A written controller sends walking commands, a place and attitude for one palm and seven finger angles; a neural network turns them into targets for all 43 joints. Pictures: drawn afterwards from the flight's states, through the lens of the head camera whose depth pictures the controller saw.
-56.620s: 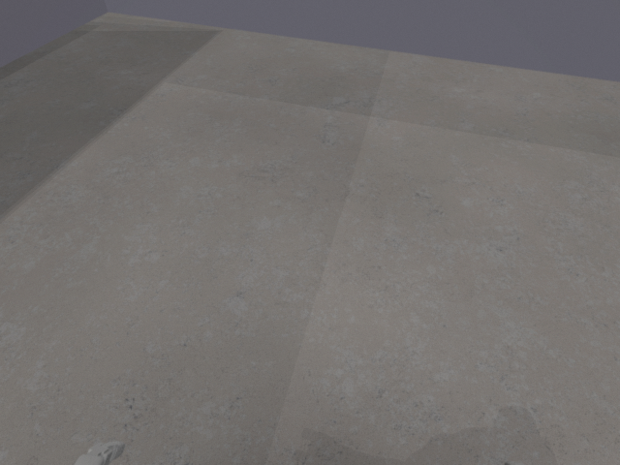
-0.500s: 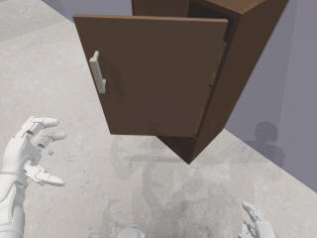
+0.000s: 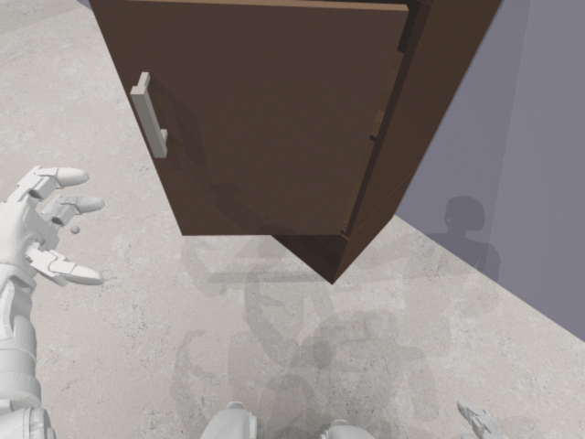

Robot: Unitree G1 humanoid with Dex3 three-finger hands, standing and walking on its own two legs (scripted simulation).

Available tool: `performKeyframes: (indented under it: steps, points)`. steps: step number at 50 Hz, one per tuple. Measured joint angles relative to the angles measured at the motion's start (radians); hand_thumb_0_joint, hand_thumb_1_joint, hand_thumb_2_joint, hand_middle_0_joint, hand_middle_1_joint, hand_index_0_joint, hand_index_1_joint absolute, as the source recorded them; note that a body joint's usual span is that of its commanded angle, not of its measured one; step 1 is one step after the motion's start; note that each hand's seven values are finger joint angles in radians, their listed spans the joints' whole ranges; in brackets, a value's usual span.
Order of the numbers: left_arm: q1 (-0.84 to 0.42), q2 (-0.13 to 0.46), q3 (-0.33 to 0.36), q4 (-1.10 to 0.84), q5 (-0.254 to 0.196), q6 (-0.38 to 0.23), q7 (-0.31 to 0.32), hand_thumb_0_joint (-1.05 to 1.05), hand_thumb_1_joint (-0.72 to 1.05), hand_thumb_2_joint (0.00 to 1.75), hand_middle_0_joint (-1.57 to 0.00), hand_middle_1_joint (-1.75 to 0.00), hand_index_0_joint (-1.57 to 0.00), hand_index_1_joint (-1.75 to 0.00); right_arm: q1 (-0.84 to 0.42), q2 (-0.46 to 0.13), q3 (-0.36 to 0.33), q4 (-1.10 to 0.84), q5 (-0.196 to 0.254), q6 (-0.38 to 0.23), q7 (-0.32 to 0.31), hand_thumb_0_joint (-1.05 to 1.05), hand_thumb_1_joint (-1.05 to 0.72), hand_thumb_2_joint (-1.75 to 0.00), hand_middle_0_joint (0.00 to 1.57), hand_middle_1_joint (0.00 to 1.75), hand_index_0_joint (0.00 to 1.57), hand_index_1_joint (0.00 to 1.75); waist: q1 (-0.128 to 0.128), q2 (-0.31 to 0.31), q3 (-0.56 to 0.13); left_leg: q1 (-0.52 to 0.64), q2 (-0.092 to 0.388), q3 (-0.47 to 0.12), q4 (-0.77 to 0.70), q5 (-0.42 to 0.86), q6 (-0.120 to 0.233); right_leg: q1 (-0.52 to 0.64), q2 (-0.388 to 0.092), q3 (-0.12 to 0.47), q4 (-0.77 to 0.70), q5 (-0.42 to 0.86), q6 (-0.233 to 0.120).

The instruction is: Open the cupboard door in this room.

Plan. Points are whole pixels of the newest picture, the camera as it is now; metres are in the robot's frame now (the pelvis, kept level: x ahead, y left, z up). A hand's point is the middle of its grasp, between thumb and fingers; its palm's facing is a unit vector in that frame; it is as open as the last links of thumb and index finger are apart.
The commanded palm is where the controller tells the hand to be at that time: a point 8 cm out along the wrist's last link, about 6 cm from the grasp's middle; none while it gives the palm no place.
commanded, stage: move the hooked fingers beside the handle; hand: left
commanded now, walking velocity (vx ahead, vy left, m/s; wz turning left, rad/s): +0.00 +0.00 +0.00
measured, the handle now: (152, 117) +0.59 +0.25 +0.06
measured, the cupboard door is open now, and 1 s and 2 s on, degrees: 44 44 44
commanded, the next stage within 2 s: none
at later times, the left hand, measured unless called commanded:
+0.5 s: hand (81, 191) +0.42 +0.31 +0.07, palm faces +0.06 -1.00 +0.00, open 14.0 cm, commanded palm +0.40 +0.35 +0.07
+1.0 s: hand (97, 150) +0.50 +0.31 +0.07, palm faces +0.07 -1.00 -0.01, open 14.0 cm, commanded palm +0.50 +0.35 +0.06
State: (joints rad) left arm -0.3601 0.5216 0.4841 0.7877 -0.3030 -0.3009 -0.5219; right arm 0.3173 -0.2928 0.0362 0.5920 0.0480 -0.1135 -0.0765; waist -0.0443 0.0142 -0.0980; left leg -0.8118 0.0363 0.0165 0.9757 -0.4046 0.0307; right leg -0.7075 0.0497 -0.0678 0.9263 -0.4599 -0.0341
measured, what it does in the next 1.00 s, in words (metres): stands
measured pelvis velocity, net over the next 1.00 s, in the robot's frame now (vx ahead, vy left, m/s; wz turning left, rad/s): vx -0.01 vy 0.02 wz -0.03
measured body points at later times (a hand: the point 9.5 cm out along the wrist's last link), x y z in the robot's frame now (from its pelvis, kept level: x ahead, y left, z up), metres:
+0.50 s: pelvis +0.00 +0.03 +0.00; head +0.09 +0.06 +0.44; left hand +0.41 +0.36 +0.07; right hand +0.07 -0.24 -0.10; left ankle +0.04 +0.10 -0.68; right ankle +0.00 -0.10 -0.68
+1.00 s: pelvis -0.01 +0.02 -0.02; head +0.14 +0.06 +0.40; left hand +0.49 +0.37 +0.07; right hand -0.01 -0.26 -0.11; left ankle +0.04 +0.10 -0.68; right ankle +0.00 -0.10 -0.68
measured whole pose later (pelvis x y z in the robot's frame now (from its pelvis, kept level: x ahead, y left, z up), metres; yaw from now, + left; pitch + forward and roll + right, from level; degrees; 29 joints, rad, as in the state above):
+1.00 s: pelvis -0.01 +0.02 -0.02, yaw -2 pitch +23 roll -6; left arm -0.94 0.81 0.54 1.27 -0.11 -0.36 -0.46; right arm 0.40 -0.31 0.07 0.62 0.01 0.04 -0.06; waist -0.18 0.01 -0.09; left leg -1.07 0.05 0.00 1.10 -0.43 0.06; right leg -0.94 0.06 -0.08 1.00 -0.46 -0.01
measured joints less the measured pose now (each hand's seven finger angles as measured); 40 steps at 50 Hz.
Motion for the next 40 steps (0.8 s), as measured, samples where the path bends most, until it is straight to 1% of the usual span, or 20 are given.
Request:
performKeyframes:
  steps: [3, 7, 14, 23, 29, 36, 40]
  points:
    - [-0.016, 0.005, 0.016, 0.012, 0.011, -0.017, 0.012, -0.01, -0.50, 0.30, -0.30, -1.20, -0.30, -1.20, 0.013, 0.002, -0.004, 0.001, -0.003, 0.012, 0.006, 0.01, -0.91, -0.90, 0.20, 0.30, 0.20, 0.30, -0.007, -0.002, 0.001, -0.011, 0.000, 0.004, 0.006, -0.004, 0.005, -0.011, 0.000, 0.004, 0.003, 0.000, 0.004]
    - [-0.038, 0.004, 0.009, 0.021, 0.020, -0.039, 0.018, -0.01, -0.50, 0.30, -0.30, -1.20, -0.30, -1.20, 0.030, 0.004, -0.007, 0.009, -0.005, 0.025, 0.010, 0.01, -0.91, -0.90, 0.20, 0.30, 0.20, 0.30, -0.010, -0.001, -0.002, -0.022, -0.002, 0.006, 0.011, -0.006, 0.012, -0.018, -0.003, 0.006, 0.001, 0.001, 0.011]
    - [-0.132, 0.018, -0.007, 0.106, 0.049, -0.039, 0.029, -0.01, -0.50, 0.30, -0.30, -1.20, -0.30, -1.20, 0.029, 0.009, -0.002, 0.018, -0.010, 0.045, 0.012, 0.01, -0.91, -0.90, 0.20, 0.30, 0.20, 0.30, -0.023, -0.002, -0.004, -0.044, -0.009, 0.005, 0.019, -0.006, 0.023, -0.034, -0.010, 0.004, 0.001, 0.004, 0.022]
    - [-0.231, 0.039, -0.015, 0.196, 0.082, -0.063, 0.057, -0.01, -0.50, 0.30, -0.30, -1.20, -0.30, -1.20, 0.031, 0.013, 0.004, 0.011, -0.019, 0.074, 0.023, 0.01, -0.91, -0.90, 0.20, 0.30, 0.20, 0.30, -0.036, -0.003, -0.010, -0.065, -0.013, 0.010, 0.025, -0.004, 0.034, -0.053, -0.014, 0.009, 0.001, 0.010, 0.033]
    - [-0.318, 0.072, -0.015, 0.288, 0.114, -0.074, 0.071, -0.01, -0.50, 0.30, -0.30, -1.20, -0.30, -1.20, 0.033, 0.010, 0.011, 0.015, -0.025, 0.096, 0.026, 0.01, -0.91, -0.90, 0.20, 0.30, 0.20, 0.30, -0.050, -0.008, -0.004, -0.099, -0.014, 0.008, 0.040, -0.002, 0.037, -0.085, -0.015, 0.006, 0.017, 0.010, 0.035]
    - [-0.412, 0.132, 0.009, 0.361, 0.141, -0.097, 0.074, -0.01, -0.50, 0.30, -0.30, -1.20, -0.30, -1.20, 0.043, 0.002, 0.016, 0.029, -0.034, 0.117, 0.024, 0.01, -0.91, -0.90, 0.20, 0.30, 0.20, 0.30, -0.078, -0.011, 0.003, -0.153, -0.007, -0.001, 0.071, -0.007, 0.034, -0.135, -0.008, -0.002, 0.041, 0.007, 0.031]
    - [-0.467, 0.177, 0.015, 0.413, 0.152, -0.081, 0.064, -0.01, -0.50, 0.30, -0.30, -1.20, -0.30, -1.20, 0.054, -0.005, 0.020, 0.035, -0.033, 0.132, 0.021, 0.01, -0.91, -0.90, 0.20, 0.30, 0.20, 0.30, -0.096, -0.009, 0.005, -0.180, -0.003, -0.004, 0.084, -0.010, 0.032, -0.161, -0.004, -0.005, 0.051, 0.006, 0.030]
